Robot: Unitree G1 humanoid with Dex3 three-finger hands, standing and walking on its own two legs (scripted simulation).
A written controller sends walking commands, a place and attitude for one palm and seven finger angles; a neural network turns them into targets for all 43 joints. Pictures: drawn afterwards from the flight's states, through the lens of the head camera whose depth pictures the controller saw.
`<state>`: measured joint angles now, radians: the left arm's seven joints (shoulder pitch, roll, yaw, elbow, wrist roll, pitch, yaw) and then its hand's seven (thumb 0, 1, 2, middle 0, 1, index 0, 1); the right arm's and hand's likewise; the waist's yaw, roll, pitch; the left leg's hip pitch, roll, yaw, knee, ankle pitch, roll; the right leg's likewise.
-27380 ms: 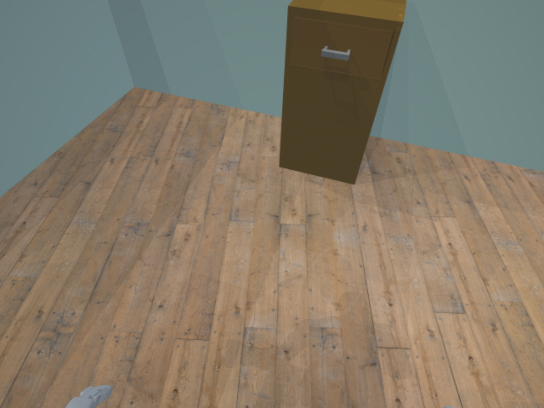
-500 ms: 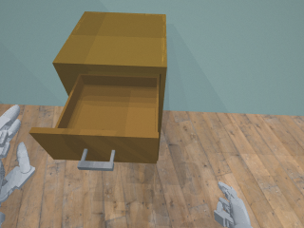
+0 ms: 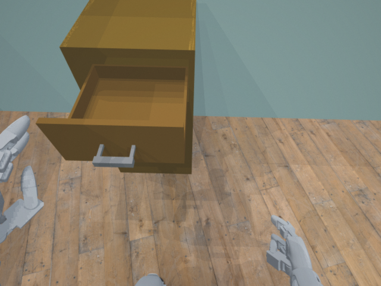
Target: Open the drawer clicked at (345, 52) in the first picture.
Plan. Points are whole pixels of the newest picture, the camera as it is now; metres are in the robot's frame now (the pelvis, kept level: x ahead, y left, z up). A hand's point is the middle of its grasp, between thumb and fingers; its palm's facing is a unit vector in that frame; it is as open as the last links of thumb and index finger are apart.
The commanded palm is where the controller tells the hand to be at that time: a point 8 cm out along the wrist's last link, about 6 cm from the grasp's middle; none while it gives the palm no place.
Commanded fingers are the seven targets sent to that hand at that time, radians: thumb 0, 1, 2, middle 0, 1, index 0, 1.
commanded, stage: stop stepping back and stand still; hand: left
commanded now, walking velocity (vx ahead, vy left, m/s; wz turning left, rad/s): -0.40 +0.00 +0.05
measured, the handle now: (115, 155) +0.44 +0.24 -0.07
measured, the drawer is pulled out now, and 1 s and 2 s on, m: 0.28 0.28 0.28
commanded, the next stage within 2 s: let the arm hang, fingers relaxed in 0.78 s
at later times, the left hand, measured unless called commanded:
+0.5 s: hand out of the picture +0.08 +0.23 +0.18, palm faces +0.44 -0.77 -0.47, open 7.4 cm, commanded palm +0.02 +0.27 +0.19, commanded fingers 0.00 0.90 0.90 -0.20 -0.30 -0.20 -0.30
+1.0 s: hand out of the picture +0.09 +0.23 +0.01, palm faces +0.24 -0.86 -0.46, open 7.4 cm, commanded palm none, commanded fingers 0.00 0.90 0.90 -0.20 -0.30 -0.20 -0.30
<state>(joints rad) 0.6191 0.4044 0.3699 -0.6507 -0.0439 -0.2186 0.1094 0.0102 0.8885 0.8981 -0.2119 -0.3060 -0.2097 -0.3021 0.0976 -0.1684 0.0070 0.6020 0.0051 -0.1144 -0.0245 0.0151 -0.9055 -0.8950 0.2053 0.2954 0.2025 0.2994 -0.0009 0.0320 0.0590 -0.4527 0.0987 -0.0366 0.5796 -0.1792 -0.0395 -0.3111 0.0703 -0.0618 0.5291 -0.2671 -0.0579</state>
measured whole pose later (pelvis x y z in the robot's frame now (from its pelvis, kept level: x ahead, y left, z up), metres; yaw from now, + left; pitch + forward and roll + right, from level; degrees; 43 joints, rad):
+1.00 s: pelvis -0.10 -0.02 +0.00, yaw +6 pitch +1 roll +1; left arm 0.36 0.32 0.16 0.08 0.04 -0.04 0.04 0.00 0.90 0.90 -0.20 -0.30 -0.20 -0.30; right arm 0.20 -0.23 -0.02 0.75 0.00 -0.04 0.01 0.01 -0.91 -0.90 0.20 0.30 0.20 0.30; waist -0.02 0.05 -0.02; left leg -0.35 0.01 0.03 0.72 -0.45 0.00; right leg -0.31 -0.01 -0.12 0.62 -0.32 -0.06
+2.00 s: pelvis -0.10 +0.00 +0.01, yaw +3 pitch -2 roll +0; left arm 0.29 0.12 0.01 1.14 0.01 0.00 0.03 0.00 0.91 0.90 -0.20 -0.30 -0.20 -0.30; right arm 0.34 -0.11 0.00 1.14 -0.01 0.00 -0.04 0.01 -0.91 -0.90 0.20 0.29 0.20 0.30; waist -0.01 0.01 0.06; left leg -0.15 0.01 0.08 0.39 -0.21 0.01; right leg -0.16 0.00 -0.06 0.40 -0.20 -0.03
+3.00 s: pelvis -0.08 -0.01 +0.02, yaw +3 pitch -1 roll +0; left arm 0.28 0.11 0.01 1.15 0.01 -0.01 0.04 0.00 0.91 0.90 -0.20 -0.30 -0.20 -0.30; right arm 0.29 -0.11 0.00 1.13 -0.01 0.00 -0.04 0.01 -0.91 -0.90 0.20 0.29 0.20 0.30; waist -0.01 0.01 0.07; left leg -0.13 0.03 0.07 0.37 -0.23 0.00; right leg -0.14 0.01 -0.07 0.39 -0.23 -0.04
